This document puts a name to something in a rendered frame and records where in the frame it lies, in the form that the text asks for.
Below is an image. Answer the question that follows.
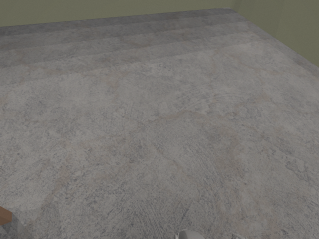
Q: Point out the table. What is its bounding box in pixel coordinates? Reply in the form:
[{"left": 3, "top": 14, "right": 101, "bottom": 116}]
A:
[{"left": 0, "top": 206, "right": 12, "bottom": 226}]

